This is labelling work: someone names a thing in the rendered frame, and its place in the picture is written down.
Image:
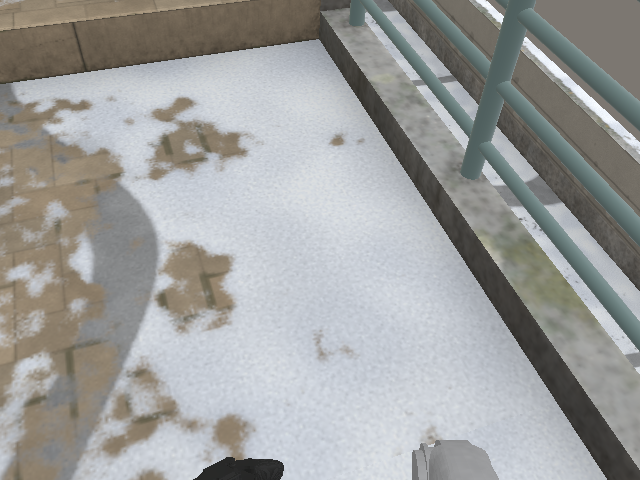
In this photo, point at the right robot thigh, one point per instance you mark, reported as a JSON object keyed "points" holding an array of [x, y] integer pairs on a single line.
{"points": [[451, 460]]}

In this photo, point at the left robot hand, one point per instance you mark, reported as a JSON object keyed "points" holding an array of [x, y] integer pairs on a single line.
{"points": [[247, 469]]}

